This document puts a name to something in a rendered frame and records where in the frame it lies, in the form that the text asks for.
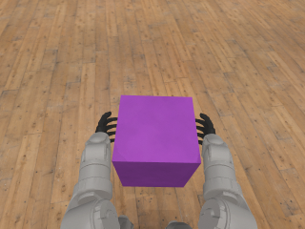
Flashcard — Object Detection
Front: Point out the carton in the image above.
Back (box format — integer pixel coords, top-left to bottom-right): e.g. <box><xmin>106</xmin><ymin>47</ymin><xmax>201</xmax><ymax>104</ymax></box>
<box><xmin>112</xmin><ymin>94</ymin><xmax>201</xmax><ymax>188</ymax></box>

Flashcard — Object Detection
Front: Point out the right robot forearm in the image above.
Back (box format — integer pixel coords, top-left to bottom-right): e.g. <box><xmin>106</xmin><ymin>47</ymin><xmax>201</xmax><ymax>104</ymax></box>
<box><xmin>201</xmin><ymin>134</ymin><xmax>251</xmax><ymax>212</ymax></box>

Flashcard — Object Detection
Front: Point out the left robot hand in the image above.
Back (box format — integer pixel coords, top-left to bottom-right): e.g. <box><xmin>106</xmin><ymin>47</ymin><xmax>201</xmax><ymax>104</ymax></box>
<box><xmin>95</xmin><ymin>112</ymin><xmax>118</xmax><ymax>143</ymax></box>

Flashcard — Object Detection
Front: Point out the left robot upper arm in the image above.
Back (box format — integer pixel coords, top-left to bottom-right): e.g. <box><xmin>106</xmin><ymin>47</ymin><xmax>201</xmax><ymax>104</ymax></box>
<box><xmin>60</xmin><ymin>198</ymin><xmax>120</xmax><ymax>229</ymax></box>

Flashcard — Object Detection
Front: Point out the robot left thigh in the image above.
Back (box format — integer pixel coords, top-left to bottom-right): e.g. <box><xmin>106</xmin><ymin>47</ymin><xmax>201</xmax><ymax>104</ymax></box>
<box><xmin>118</xmin><ymin>217</ymin><xmax>134</xmax><ymax>229</ymax></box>

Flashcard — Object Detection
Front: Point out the robot left shin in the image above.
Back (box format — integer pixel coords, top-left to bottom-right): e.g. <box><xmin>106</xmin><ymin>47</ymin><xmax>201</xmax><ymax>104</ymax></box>
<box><xmin>119</xmin><ymin>215</ymin><xmax>129</xmax><ymax>219</ymax></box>

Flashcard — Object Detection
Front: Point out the right robot upper arm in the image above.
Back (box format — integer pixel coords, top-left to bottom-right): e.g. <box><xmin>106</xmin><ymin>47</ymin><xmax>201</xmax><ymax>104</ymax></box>
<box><xmin>197</xmin><ymin>197</ymin><xmax>258</xmax><ymax>229</ymax></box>

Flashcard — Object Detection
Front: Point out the left robot forearm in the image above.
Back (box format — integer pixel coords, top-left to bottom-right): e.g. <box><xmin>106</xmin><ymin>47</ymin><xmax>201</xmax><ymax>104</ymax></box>
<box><xmin>60</xmin><ymin>132</ymin><xmax>112</xmax><ymax>229</ymax></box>

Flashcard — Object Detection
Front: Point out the right robot hand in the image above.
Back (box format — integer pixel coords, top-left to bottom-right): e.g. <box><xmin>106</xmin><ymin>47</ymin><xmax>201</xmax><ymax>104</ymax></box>
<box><xmin>195</xmin><ymin>113</ymin><xmax>215</xmax><ymax>145</ymax></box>

